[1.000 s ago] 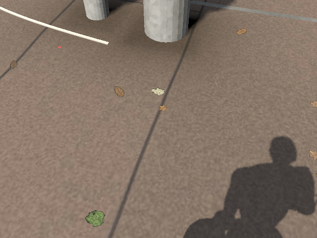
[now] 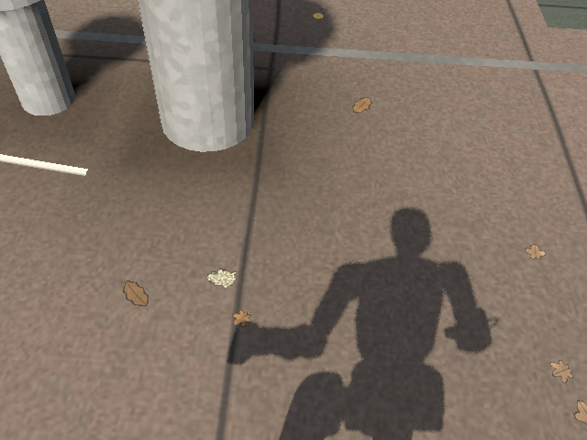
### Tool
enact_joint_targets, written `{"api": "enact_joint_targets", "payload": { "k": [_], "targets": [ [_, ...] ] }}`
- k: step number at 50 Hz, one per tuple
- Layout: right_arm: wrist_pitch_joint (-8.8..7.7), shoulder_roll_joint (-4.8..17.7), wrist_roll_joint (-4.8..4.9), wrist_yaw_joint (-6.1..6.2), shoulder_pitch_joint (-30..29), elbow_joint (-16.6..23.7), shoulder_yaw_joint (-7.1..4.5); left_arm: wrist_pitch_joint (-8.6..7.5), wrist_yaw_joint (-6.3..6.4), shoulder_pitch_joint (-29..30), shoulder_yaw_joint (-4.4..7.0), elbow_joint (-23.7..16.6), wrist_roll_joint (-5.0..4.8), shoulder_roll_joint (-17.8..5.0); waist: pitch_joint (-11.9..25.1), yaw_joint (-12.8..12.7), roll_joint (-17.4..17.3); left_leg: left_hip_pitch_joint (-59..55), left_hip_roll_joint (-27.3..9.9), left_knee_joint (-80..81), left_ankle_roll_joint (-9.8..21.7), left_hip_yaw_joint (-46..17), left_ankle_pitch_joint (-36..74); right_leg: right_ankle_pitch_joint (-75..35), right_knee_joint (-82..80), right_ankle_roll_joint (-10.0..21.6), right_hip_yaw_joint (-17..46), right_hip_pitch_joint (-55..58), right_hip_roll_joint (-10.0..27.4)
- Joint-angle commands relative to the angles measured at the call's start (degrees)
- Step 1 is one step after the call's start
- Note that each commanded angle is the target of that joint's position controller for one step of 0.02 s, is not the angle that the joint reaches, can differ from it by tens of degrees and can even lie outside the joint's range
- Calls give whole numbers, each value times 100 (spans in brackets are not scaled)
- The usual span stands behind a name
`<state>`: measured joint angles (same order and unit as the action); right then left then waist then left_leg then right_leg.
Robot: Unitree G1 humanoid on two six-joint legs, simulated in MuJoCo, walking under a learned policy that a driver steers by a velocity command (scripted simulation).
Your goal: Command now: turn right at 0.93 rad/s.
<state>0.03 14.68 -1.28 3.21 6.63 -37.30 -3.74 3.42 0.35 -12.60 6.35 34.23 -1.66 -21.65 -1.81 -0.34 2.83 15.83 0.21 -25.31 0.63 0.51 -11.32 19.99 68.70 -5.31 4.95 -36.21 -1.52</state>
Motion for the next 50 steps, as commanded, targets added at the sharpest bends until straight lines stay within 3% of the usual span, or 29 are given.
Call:
{"api": "enact_joint_targets", "payload": {
  "k": [1, 4, 7, 11, 12, 13, 14, 15, 16, 17, 18, 19, 20, 22, 25, 27, 29, 30, 33, 34, 35, 36, 37, 38, 39, 40, 42, 45, 50],
  "targets": [
    [5, 898, -35, 41, 100, 314, -216, -79, -44, 423, -58, -627, -13, -121, 403, 264, -1024, -1255, -1443, 672, 1221, -755, 1839, -158, -259, -218, -360, -806, 469],
    [38, 1150, -5, -19, 117, 262, -317, -96, -113, 526, -116, -719, 23, -28, 592, 309, -1145, -1298, -1635, 608, 1240, -370, 2067, -130, -1043, -176, -518, -277, 647],
    [27, 1296, 62, -109, -24, 233, -393, -57, -155, 482, -89, -683, 24, -76, 643, 230, -1258, -1023, -1753, 541, 1099, 55, 2073, -150, -1828, 16, -821, 498, 583],
    [-76, 1260, 284, -240, -20, 108, -444, 80, -205, 331, 32, -628, 0, -148, 705, 26, -1293, -1068, -1942, -103, 671, 431, 1927, -404, -3322, 462, -1066, 1407, 371],
    [-94, 1120, 325, -263, 95, 19, -425, 85, -165, 39, 109, -507, 2, -216, 788, -119, -1096, -766, -1793, -665, 376, 717, 1645, -897, -3946, 663, -1062, 2094, 194],
    [-123, 903, 243, -297, 394, -66, -380, 59, -71, -483, 298, -370, 12, -681, 928, -280, -215, 288, -1352, -1898, -78, 1096, 805, -2472, -4430, 1020, -281, 3384, 445],
    [-166, 518, -68, -327, 269, 358, -233, 11, 16, -587, 473, -502, 56, -1605, 932, -4, 1888, 2634, -489, -3895, -628, 1168, -2768, -5209, -4152, 1967, 2156, 4618, 1981],
    [-215, 714, -73, -275, -366, 515, -252, -180, -74, -534, 389, -658, 294, -1355, 1711, -501, 1353, 3101, -170, -4723, -624, -197, -2925, -4655, -4475, 2746, 2922, 4376, 2400],
    [-212, 933, 95, -230, -692, 563, -298, -298, -123, -435, 306, -580, 299, -1117, 1459, -504, 769, 3122, -243, -4889, -467, -447, -2427, -4006, -4622, 2536, 2388, 4179, 2092],
    [-209, 909, 121, -169, -643, 530, -299, -335, -71, -162, 265, -521, 156, -946, 1097, -269, 509, 3150, -288, -4620, -361, -525, -1873, -3419, -4644, 2202, 2028, 3832, 1746],
    [-168, 992, 72, -110, -407, 385, -319, -289, -10, 209, 165, -579, 34, -683, 948, -69, 293, 3029, -386, -4379, -366, -522, -1480, -3202, -4624, 1962, 1682, 3525, 1593],
    [-117, 1048, 48, -101, -136, 258, -338, -242, 54, 586, 73, -661, 43, -522, 957, 119, 345, 2594, -389, -4251, -413, -425, -1182, -3410, -4595, 1872, 1329, 3075, 1509],
    [-82, 1019, 47, -128, 65, 137, -323, -224, 93, 722, 6, -693, 118, -415, 1057, 180, 374, 2200, -323, -4218, -469, -282, -968, -3630, -4581, 1853, 1094, 2815, 1411],
    [-40, 791, 101, -174, 313, -4, -221, -247, 122, 695, -85, -562, 206, -265, 1187, 174, 330, 1724, -335, -3694, -531, -152, -710, -3701, -4553, 1799, 717, 2675, 1290],
    [-1, 411, 140, -280, 317, -55, -10, -305, 98, 670, -266, -286, 303, 116, 1114, 54, 461, 827, -525, -2429, -466, -117, -408, -2926, -4628, 1704, 306, 2333, 1204],
    [32, 649, 201, -328, 202, 49, -46, -330, 43, 595, -228, -136, 368, -86, 789, -89, 634, 532, -448, -2131, -373, -2, -498, -2154, -4766, 1805, 382, 2040, 1351],
    [52, 987, 257, -335, 80, 232, -138, -301, 44, 586, -121, -70, 320, -426, 385, -167, 664, 816, -322, -2058, -251, 118, -914, -1795, -4780, 1895, 599, 2068, 1576],
    [48, 1017, 269, -341, 89, 290, -152, -281, 64, 576, -96, -42, 275, -477, 276, -170, 619, 943, -308, -1973, -189, 141, -1056, -1863, -4713, 1902, 687, 2181, 1680],
    [24, 826, 262, -387, 486, 272, -135, -225, 165, 675, -77, -7, 125, -412, 323, 32, 460, 684, -189, -1141, 33, 316, -598, -2287, -4226, 1680, 562, 2461, 1714],
    [12, 874, 232, -388, 587, 277, -158, -219, 191, 572, -70, 38, 90, -340, 325, 64, 270, 454, -183, -622, 176, 147, 134, -1960, -3922, 1413, 347, 2415, 1504],
    [-8, 1266, 187, -344, 707, 320, -273, -248, 213, 455, -65, -12, 171, -192, 411, -57, -621, 22, -692, -245, 480, -855, 1780, -1179, -2945, 964, -209, 1984, 963],
    [-30, 1726, 190, -300, 802, 375, -405, -296, 213, 772, -106, -267, 312, -19, 380, -85, -1898, -576, -1630, 214, 1416, -2672, 2888, 213, -1688, 329, -904, 705, -136],
    [-87, 1585, 41, -315, 1359, 337, -380, -342, 227, 1419, -140, -442, 315, 23, 627, 496, -1978, -1207, -2076, 664, 2060, -3603, 2901, 1981, -550, 242, -261, -214, -455],
    [-162, 1489, -11, -298, 1328, 325, -354, -357, 206, 1358, -116, -412, 228, 22, 764, 400, -1452, -1429, -1943, 562, 1932, -3322, 2626, 1842, 59, 275, 131, -402, -265],
    [-176, 1405, 81, -257, 1004, 388, -358, -338, 194, 1217, -111, -295, 189, 64, 758, 206, -996, -1396, -1628, 406, 1618, -2869, 2477, 1418, 185, 278, 207, -446, -153],
    [-137, 1338, 202, -211, 711, 468, -347, -325, 189, 1154, -92, -255, 203, 27, 691, 88, -788, -1252, -1438, 371, 1395, -2568, 2383, 1023, -71, 251, 226, -452, -73],
    [18, 1197, 288, -100, 416, 595, -314, -341, 154, 1173, -98, -219, 207, 137, 773, -12, -812, -974, -1045, 381, 1175, -2241, 2186, 472, -652, 150, 110, -43, -114],
    [160, 1280, 250, -18, 531, 656, -387, -397, 87, 1124, -132, -102, 145, 270, 916, 52, -945, -1023, -854, 346, 1125, -2323, 1814, 156, -1721, 57, 83, 288, -297],
    [255, 1421, 261, -55, 380, 806, -472, -493, 9, 963, -81, 50, 99, 87, 871, 100, -1305, -515, -712, 334, 1033, -2911, 1072, -36, -3041, 116, 161, 1152, -454]
  ]
}}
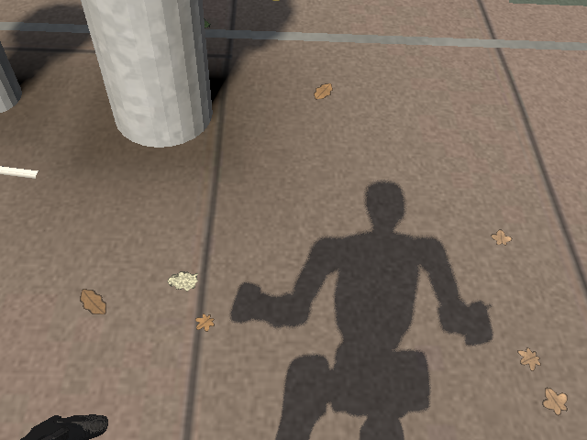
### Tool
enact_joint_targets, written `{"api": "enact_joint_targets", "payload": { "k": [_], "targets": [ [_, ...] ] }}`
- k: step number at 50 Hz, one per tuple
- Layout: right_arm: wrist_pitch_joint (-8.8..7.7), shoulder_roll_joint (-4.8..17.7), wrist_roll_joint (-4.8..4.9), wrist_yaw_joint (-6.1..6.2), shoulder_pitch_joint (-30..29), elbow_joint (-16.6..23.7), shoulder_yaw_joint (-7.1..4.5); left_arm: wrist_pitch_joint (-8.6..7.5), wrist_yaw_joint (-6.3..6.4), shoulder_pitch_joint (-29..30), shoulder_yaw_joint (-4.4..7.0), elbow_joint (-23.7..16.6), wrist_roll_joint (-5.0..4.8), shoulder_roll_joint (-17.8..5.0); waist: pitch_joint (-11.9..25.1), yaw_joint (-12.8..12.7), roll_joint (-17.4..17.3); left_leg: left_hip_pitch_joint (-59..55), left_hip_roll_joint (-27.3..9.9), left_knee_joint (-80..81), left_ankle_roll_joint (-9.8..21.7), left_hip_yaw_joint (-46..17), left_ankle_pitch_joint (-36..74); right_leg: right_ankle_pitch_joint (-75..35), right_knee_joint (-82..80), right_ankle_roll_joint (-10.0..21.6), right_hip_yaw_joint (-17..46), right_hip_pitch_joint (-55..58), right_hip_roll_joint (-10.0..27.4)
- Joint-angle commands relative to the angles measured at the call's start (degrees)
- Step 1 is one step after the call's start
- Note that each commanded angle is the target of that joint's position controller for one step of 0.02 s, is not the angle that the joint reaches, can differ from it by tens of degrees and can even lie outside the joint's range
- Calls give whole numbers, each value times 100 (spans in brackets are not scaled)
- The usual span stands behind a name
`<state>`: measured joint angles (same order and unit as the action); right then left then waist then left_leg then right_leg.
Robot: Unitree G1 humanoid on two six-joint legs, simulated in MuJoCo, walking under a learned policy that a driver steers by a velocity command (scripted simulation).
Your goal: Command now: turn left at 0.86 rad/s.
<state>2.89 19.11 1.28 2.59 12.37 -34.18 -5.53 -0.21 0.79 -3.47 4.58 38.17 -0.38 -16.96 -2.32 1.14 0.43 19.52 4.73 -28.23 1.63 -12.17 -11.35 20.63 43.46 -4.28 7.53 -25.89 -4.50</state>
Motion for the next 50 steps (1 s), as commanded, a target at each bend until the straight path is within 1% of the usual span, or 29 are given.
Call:
{"api": "enact_joint_targets", "payload": {
  "k": [1, 4, 5, 6, 7, 8, 9, 11, 14, 16, 19, 25, 26, 27, 28, 29, 30, 31, 33, 34, 35, 38, 40, 43, 45, 46, 48, 49, 50],
  "targets": [
    [-17, 979, 17, -12, -243, 522, -298, -156, -52, -28, 122, -313, -44, -444, 904, -57, -1145, -840, -1130, 607, 899, -1781, 1022, -135, -795, 43, -88, 284, -160],
    [16, 852, 107, -30, -519, 622, -253, -224, -65, -536, 251, -96, -45, -643, 892, -300, -1108, -368, -753, 227, 544, -1833, 399, -1121, -2355, 231, -121, 1440, 125],
    [28, 558, 66, -43, -244, 613, -164, -197, -28, -640, 336, -100, 16, -957, 1087, -160, -381, 261, -354, -601, 270, -1376, -1154, -1064, -2591, 599, 697, 2209, 1142],
    [-4, 381, 55, -73, 58, 698, -121, -124, -3, -394, 369, -188, 180, -1330, 848, 192, 1306, 1470, 515, -1882, -43, -125, -2507, -1598, -2797, 1408, 2183, 2368, 2302],
    [-85, 907, -28, -110, 32, 698, -265, -168, -12, -236, 333, -289, 344, -1112, 599, 161, 1341, 1838, -64, -3138, -283, 37, -2336, -1618, -2926, 1892, 2608, 1862, 2860],
    [-80, 1209, -4, -134, 10, 563, -355, -179, 40, 49, 236, -401, 289, -765, 461, 183, 898, 1752, -331, -3620, -391, 221, -1854, -1376, -2865, 1797, 1908, 1603, 2546],
    [-38, 1162, -5, -136, 50, 443, -364, -151, 102, 247, 185, -440, 207, -587, 340, 192, 646, 1718, -414, -3871, -478, 333, -1431, -1091, -2805, 1559, 1245, 1465, 2081],
    [27, 839, 0, -175, 63, 437, -263, -100, 218, 228, 132, -435, 100, -562, 240, 89, 619, 1979, -570, -4371, -636, 621, -935, -1482, -2764, 1469, 488, 1553, 1793],
    [1, 552, 59, -221, -475, 692, -114, -34, 265, -350, 167, -298, 178, -724, 312, -320, 694, 2266, -850, -3798, -790, 1004, -736, -2102, -2769, 1650, -36, 2128, 1858],
    [-38, 531, 60, -285, -621, 795, -66, -49, 216, -858, 260, -191, 99, -977, 658, -582, 826, 2435, -1031, -3485, -775, 1100, -800, -561, -3076, 1672, 153, 2695, 2159],
    [-136, 458, 40, -376, -754, 852, 3, -170, 119, -996, 320, -155, -6, -1177, 573, -626, 799, 2297, -1109, -2942, -552, 1171, -917, 988, -3422, 1539, 252, 2629, 2352],
    [-403, 157, 21, -418, -339, 513, 161, -362, -169, -999, 261, 122, -158, -1169, 57, -254, 719, 212, -774, -886, -15, 1602, -1324, 852, -3417, 1434, -512, 1406, 2143],
    [-277, 153, -523, -580, -128, 387, 208, -208, -241, -1152, 208, 272, 382, -973, 219, -123, 604, -639, -378, -85, 120, 2068, -975, 1151, -3077, 1240, -980, 1126, 1915],
    [-313, 146, -537, -577, 573, 55, 162, -140, -263, -1149, 148, 330, 347, -790, 177, 244, 214, -2028, -134, 246, 182, 2223, -562, 1088, -2217, 1180, -1193, 167, 1577],
    [-395, 471, -524, -525, 1867, -347, 19, -160, -291, -925, -1, 230, 359, -410, 572, 959, -801, -3550, -724, 415, 205, 1344, -1207, 759, -239, 1046, -1602, -918, 998],
    [-492, 1258, -554, -426, 2524, -221, -25, -219, -310, -367, -213, -288, 312, 349, 762, 1198, -2336, -3939, -2608, 1193, 290, -1159, -2834, 2026, 2043, 928, -993, -2511, 335],
    [-515, 1471, -471, -289, 2195, -60, -137, -229, -261, 119, -83, -525, 203, -198, 390, 1279, -1321, -3102, -3189, 1767, 674, -2297, -3047, 889, 2604, 976, 50, -3280, 150],
    [-531, 1051, -456, -242, 1780, -137, 4, -238, -282, 254, -1, -507, 126, -455, -185, 901, -763, -2795, -2936, 1690, 584, -1609, -3065, 129, 2733, 971, 300, -3467, 515],
    [-613, 564, -349, -255, 823, -48, 182, -223, -420, -696, 60, 3, 175, -628, -166, 135, -870, -2131, -2256, 1868, 260, -256, -1958, -733, 2398, 696, -13, -2561, 756],
    [-661, 385, -323, -225, 655, -56, 248, -134, -493, -959, 90, 218, 225, -675, -164, -2, -863, -1869, -2035, 2027, 189, 283, -1531, -973, 2500, 578, -195, -2229, 777],
    [-724, 319, -323, -227, 725, -126, 271, -70, -553, -987, 77, 255, 221, -607, -210, -36, -949, -1703, -2015, 2122, 214, 586, -1165, -1175, 2596, 530, -265, -2114, 790],
    [-853, 216, -340, -265, 1011, -443, 249, -3, -605, -518, -7, 206, 156, -363, -660, -26, -525, -1713, -1861, 2366, 176, 1451, -175, -1694, 2402, 612, -401, -2525, 759],
    [-897, 124, -351, -247, 1159, -661, 260, -14, -633, -159, -71, 87, 168, -281, -779, -26, -472, -1862, -1775, 2428, 148, 1972, 609, -1932, 1952, 743, -719, -2605, 750],
    [-916, 161, -320, -179, 1304, -949, 260, -20, -709, 373, -211, -150, 176, -164, -849, 4, -357, -2090, -1667, 2440, 9, 2604, 2200, -1979, 877, 1053, -1447, -2130, 739],
    [-905, 386, -308, -116, 1313, -1076, 242, 1, -672, 404, -281, -252, 122, -103, -575, -124, -439, -2277, -1666, 1953, -96, 2912, 5326, -1838, 248, 1351, -1979, -1137, 339],
    [-864, 569, -320, -61, 1364, -1127, 204, 18, -626, 186, -270, -222, 100, -187, -289, -276, -604, -2633, -1748, 1470, -134, 2927, 6844, -1653, 165, 1476, -2116, -767, 119],
    [-678, 966, -418, 32, 979, -1054, 83, 36, -518, -1336, -120, 153, 57, -588, 589, -1113, -951, -2796, -1981, -458, -91, 2829, 8353, -892, 208, 1723, -2008, 667, -202],
    [-597, 1088, -443, 11, 714, -944, 41, 16, -437, -2485, 47, 495, 68, -923, 1090, -1612, -858, -2241, -2015, -2005, 55, 2650, 7841, -337, 4, 1905, -1672, 1947, -305],
    [-590, 965, -404, -90, 550, -928, 57, -3, -307, -3110, 220, 721, 91, -1174, 1188, -1841, -301, -1104, -1490, -4112, 74, 2660, 5052, -187, -706, 2096, -1053, 3177, -184]
  ]
}}
Over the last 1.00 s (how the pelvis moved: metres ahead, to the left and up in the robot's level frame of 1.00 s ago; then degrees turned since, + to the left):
0.05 -0.04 0.00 -2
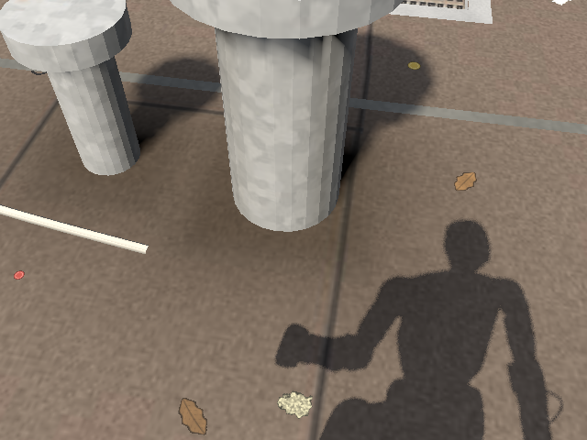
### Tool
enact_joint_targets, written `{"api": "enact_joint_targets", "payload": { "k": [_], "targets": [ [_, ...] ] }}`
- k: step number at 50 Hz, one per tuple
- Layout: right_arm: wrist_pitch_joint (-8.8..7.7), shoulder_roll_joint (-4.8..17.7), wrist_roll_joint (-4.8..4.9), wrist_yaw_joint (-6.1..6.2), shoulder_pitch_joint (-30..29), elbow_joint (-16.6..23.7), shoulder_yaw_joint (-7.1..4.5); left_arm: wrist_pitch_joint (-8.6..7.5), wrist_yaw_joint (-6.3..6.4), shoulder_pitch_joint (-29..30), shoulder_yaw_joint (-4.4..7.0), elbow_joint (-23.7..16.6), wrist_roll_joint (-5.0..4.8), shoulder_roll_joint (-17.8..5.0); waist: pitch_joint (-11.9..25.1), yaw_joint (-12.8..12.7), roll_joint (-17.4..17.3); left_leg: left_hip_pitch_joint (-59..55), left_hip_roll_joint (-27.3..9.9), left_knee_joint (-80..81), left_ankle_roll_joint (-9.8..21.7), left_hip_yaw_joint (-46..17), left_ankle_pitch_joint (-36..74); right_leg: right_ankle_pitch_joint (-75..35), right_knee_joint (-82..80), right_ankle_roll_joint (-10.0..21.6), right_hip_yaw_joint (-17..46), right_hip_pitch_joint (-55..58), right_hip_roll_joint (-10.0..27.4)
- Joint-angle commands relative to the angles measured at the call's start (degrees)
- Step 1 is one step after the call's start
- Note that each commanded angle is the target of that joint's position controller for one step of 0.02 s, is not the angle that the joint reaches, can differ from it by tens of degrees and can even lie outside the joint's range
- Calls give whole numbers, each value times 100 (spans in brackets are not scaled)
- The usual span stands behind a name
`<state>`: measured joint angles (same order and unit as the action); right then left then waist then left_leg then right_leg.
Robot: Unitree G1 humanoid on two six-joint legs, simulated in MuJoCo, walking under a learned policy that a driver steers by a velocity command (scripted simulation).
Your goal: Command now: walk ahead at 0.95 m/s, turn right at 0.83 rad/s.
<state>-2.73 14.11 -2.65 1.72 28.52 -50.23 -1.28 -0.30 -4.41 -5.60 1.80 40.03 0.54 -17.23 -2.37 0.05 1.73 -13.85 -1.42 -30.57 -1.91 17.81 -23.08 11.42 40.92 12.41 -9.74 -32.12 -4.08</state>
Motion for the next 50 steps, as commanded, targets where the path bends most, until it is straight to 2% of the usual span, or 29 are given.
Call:
{"api": "enact_joint_targets", "payload": {
  "k": [1, 2, 3, 5, 7, 10, 12, 13, 14, 16, 17, 18, 19, 20, 21, 22, 23, 24, 25, 26, 28, 29, 32, 36, 37, 38, 39, 42, 50],
  "targets": [
    [-144, 415, -14, -158, -1281, 988, -94, 93, 315, -2194, 612, 487, -42, -1514, 677, -955, 1197, 4851, 368, -6084, 210, -670, 55, 1526, -889, 860, 2946, 4484, 841],
    [-312, 626, 68, -188, -1355, 1596, -67, 116, 269, -1851, 656, 224, 24, -1819, 1324, -681, 960, 6165, 598, -6759, 175, -2070, -157, 1980, -2072, 1646, 5558, 5100, 1579],
    [-447, 850, 17, -191, -1648, 1643, -57, 85, 306, -1918, 640, 220, 22, -1565, 976, -723, 49, 6409, 190, -6315, 243, -2456, 187, 2252, -2703, 1412, 5753, 4776, 1778],
    [-462, 869, -43, -170, -1699, 1572, -12, -54, 388, -1700, 504, 374, 65, -1063, -39, -132, -800, 5828, -278, -5099, 187, -2401, 415, 1457, -2940, 980, 4831, 3071, 1420],
    [-203, 789, -218, -186, -1458, 1490, 50, -228, 438, -1404, 390, 309, 37, -912, -264, 246, -686, 5316, -493, -4509, -12, -2352, 317, 743, -2979, 863, 4016, 2035, 938],
    [-93, 727, -171, -254, -2340, 1893, 119, -415, 387, -1399, 389, 297, -4, -1058, -602, 138, -573, 4953, -568, -2995, -268, -1853, 860, -850, -3290, 697, 3259, 1108, 463],
    [-110, 546, -26, -288, -2762, 2076, 193, -369, 342, -1385, 410, 371, -14, -1049, -466, -40, -240, 4088, -293, -1619, -243, -1567, 1809, -2367, -2875, 359, 2565, 790, -62],
    [-173, 299, -41, -314, -2970, 2024, 265, -398, 359, -1725, 415, 390, -19, -977, -662, -380, -691, 4274, -11, -1080, -130, -1266, 2630, -4083, -2651, -71, 2688, 1144, 127],
    [-191, 271, 29, -306, -3063, 2120, 282, -388, 354, -1959, 419, 638, -86, -1035, -136, -426, -185, 3793, 18, -563, -53, -1385, 3042, -3687, -2688, -162, 2554, 1438, 45],
    [-192, 452, 68, -248, -3034, 2091, 224, -420, 380, -1984, 430, 693, -101, -1060, 77, -509, 119, 3451, 154, -21, 142, -1495, 3459, -4022, -2517, -300, 2635, 2104, 196],
    [-202, 653, 4, -179, -2777, 1979, 141, -424, 433, -1978, 435, 731, -93, -1084, 308, -398, 166, 3149, 339, 217, 230, -1571, 3419, -4592, -2090, -458, 2698, 2493, 192],
    [-455, 1133, 89, -99, -2971, 2171, -84, -417, 635, -1975, 416, 466, -331, -844, 321, -293, -262, 3006, 737, 719, 150, -1630, 3434, -5194, -1327, -941, 3155, 2848, 342],
    [-592, 1236, 124, -57, -2237, 1953, -163, -398, 735, -1663, 452, 361, -225, -1088, 867, 186, -53, 2301, 553, 983, 151, -1671, 4281, -5239, -426, -1173, 3073, 3034, 360],
    [-620, 1285, 126, -16, -964, 1588, -205, -341, 717, -1188, 376, 175, -51, -902, 1669, 766, 152, 938, -64, 1025, 441, -2034, 5366, -3993, 1053, -1385, 2855, 2730, 152],
    [-588, 1356, -10, -44, -465, 1417, -130, -229, 665, -1554, 119, 94, 176, 4, 2414, 574, -1043, -1009, -1572, -524, 1007, -3179, 8816, 2688, 3334, -1589, 2320, 1003, -753],
    [-572, 1207, -115, -196, -270, 1376, -122, -217, 553, -2704, 95, 174, -129, -227, 3603, 220, -1485, -1964, -2754, -382, 1935, -5311, 7973, 2928, 4538, -1536, 3070, 149, -757],
    [-364, 1028, 117, -189, -505, 1191, -176, -258, 444, -1795, 64, -97, -127, -489, 2761, 424, -1605, -1390, -2350, -211, 2352, -4323, 8909, 3287, 4746, -1825, 2444, -516, -254],
    [-352, 893, 61, -193, -1132, 1503, -144, -169, 496, -1320, 135, -167, -220, -887, 2464, 500, -780, -818, -2173, 80, 2124, -4074, 7922, 2684, 4403, -1827, 2440, -561, -12],
    [-329, 751, 81, -162, -1486, 1570, -89, -56, 558, -999, 130, -171, -169, -830, 2017, 358, -73, 34, -1858, 313, 1918, -3788, 7241, 2372, 4180, -1896, 2214, -379, 170],
    [-269, 600, 205, -141, -1729, 1390, -19, 15, 547, -896, 94, -305, -74, -666, 1478, 17, -51, 1047, -1489, 579, 1794, -3383, 6711, 2253, 3527, -1902, 2040, -15, 367],
    [-155, 696, 210, -142, -2095, 1164, -40, 109, 550, -1130, -49, -388, -17, -145, 961, -430, -295, 2667, -1087, 990, 1695, -2699, 6200, 2026, 2019, -1901, 1686, 1013, 573],
    [-41, 822, 209, -85, -2176, 1012, -97, 54, 557, -1051, -109, -512, 41, -48, 898, -530, -636, 3224, -779, 1147, 1714, -2268, 6393, 1860, 1399, -1910, 1316, 1484, 523],
    [-50, 896, 100, -79, -2080, 929, -150, 119, 646, -899, -88, -466, -8, -160, 1482, -357, -542, 3051, -1043, 1144, 1689, -2300, 5637, 306, 541, -1759, 1351, 2096, 527],
    [-22, 558, 153, -95, -1921, 661, -15, 318, 680, -191, 7, -809, 184, -346, 840, -380, -569, 4199, -622, 1310, 830, -2327, 296, -421, -975, -1189, 1534, 3002, 687],
    [-88, 690, 28, -137, -1809, 807, -28, 412, 745, 91, 98, -904, 126, -794, 447, 9, 74, 4301, -651, 1308, 610, -2568, -648, -896, -1265, -909, 2043, 2677, 1100],
    [-91, 983, 82, -157, -1449, 779, -102, 483, 783, 397, 173, -992, 75, -983, 509, 249, 558, 4082, -517, 1430, 509, -2458, -774, -134, -1311, -630, 2139, 2318, 1225],
    [-77, 1104, 111, -115, -1723, 720, -132, 464, 736, 376, 140, -1002, 64, -645, 309, 19, 212, 3820, -416, 1293, 406, -2299, -516, 835, -1433, -706, 1984, 1929, 915],
    [-23, 577, 99, -54, -1466, 515, -27, 259, 628, 246, 59, -855, 83, -260, 371, 150, 209, 3216, -219, 937, 233, -1984, 308, 710, -1643, -920, 1916, 1682, 813],
    [-11, 493, 121, -63, -1422, 222, -57, 63, 544, 29, 74, -799, 62, -98, 418, 141, -45, 2612, -190, 619, 243, -1942, 1118, -122, -1580, -960, 1859, 1514, 776]
  ]
}}
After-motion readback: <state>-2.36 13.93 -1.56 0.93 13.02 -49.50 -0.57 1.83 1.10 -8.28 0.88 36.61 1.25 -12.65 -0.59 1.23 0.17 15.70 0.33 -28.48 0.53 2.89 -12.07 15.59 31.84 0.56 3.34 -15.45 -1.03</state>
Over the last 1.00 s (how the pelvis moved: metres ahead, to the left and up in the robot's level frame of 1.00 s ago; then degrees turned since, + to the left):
0.30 0.16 -0.04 9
